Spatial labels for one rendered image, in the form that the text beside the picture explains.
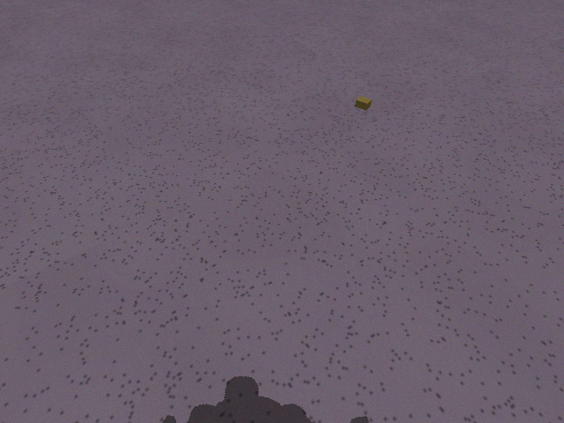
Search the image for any small box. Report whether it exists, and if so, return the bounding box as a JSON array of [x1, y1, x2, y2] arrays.
[[355, 96, 372, 110]]

